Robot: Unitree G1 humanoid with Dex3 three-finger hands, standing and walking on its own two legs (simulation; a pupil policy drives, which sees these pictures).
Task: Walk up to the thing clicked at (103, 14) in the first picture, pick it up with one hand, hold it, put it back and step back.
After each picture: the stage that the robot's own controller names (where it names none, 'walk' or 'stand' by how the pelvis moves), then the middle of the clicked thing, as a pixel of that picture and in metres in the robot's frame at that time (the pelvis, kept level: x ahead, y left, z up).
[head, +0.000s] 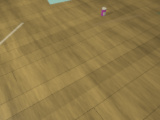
stand; (103, 11) +2.17 -0.38 -0.72
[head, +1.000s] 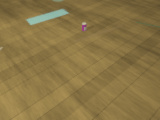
walk; (84, 26) +2.08 +0.06 -0.70
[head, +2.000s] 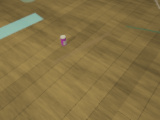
walk; (63, 40) +1.46 +0.27 -0.72
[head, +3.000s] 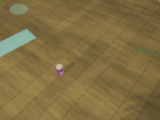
walk; (60, 70) +0.97 +0.24 -0.72
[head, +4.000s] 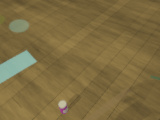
walk; (63, 107) +0.61 +0.21 -0.71
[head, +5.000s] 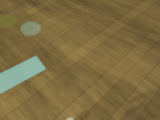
walk; out of the picture +0.47 +0.15 -0.71
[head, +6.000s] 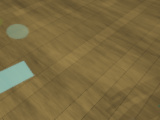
stand; out of the picture +0.40 +0.13 -0.71
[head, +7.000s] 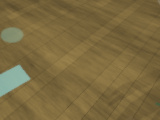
stand; out of the picture +0.38 +0.15 -0.72
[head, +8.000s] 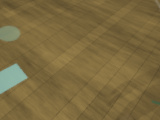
stand; out of the picture +0.39 +0.16 -0.73
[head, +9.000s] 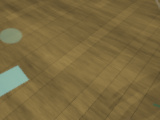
stand; out of the picture +0.38 +0.17 -0.73
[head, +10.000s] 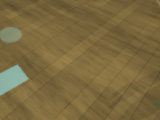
stand; out of the picture +0.38 +0.17 -0.73
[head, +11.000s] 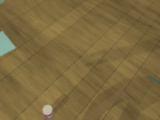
go down; (48, 111) +0.41 +0.16 -0.64
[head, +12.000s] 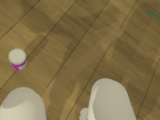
go down; (18, 60) +0.47 +0.20 -0.30
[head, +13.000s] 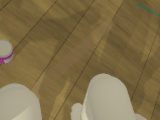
close in; (3, 52) +0.46 +0.21 -0.28
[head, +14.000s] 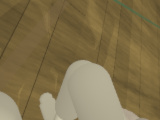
close; out of the picture +0.45 +0.25 -0.23
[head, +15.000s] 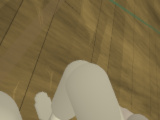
close; out of the picture +0.44 +0.24 -0.24
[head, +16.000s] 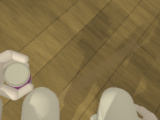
lift; (19, 79) +0.33 +0.21 -0.07
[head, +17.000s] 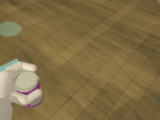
hold; (29, 89) +0.33 +0.17 +0.05
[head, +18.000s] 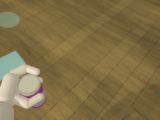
hold; (33, 92) +0.32 +0.17 +0.01
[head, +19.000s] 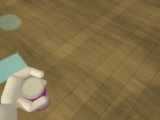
hold; (36, 94) +0.32 +0.15 +0.02
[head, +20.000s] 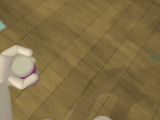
crouch; (26, 72) +0.40 +0.17 -0.05
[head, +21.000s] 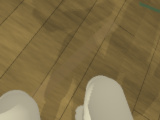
lower; out of the picture +0.50 +0.23 -0.08
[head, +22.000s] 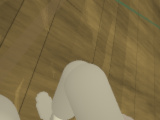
lower; out of the picture +0.46 +0.27 -0.23
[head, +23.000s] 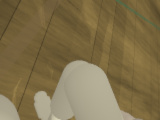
lower; out of the picture +0.45 +0.28 -0.24
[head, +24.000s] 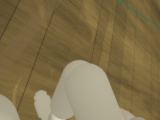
lower; out of the picture +0.45 +0.28 -0.24
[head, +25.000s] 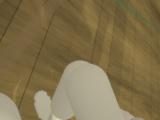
lower; out of the picture +0.45 +0.27 -0.24
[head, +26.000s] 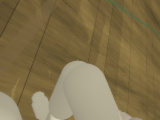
open; out of the picture +0.45 +0.25 -0.25
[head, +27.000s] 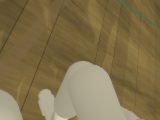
stand; out of the picture +0.45 +0.25 -0.25
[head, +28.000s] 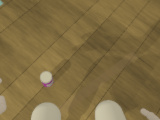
walk; (47, 79) +0.45 +0.16 -0.46
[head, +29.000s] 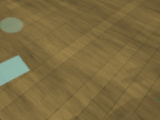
stand; out of the picture +0.40 +0.12 -0.66
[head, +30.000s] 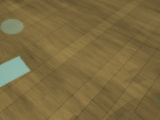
stand; out of the picture +0.40 +0.14 -0.67
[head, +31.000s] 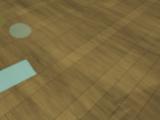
stand; out of the picture +0.41 +0.12 -0.71
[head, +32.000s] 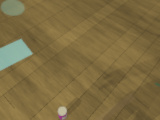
walk; (62, 113) +0.45 +0.09 -0.70
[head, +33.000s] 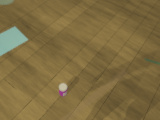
walk; (63, 89) +0.60 +0.10 -0.70
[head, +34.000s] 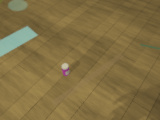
walk; (65, 69) +0.91 +0.20 -0.70
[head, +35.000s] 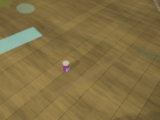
stand; (66, 66) +1.07 +0.14 -0.71
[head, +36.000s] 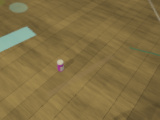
stand; (60, 65) +1.08 +0.18 -0.73
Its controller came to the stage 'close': yes
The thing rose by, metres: 0.72
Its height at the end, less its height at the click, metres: +0.00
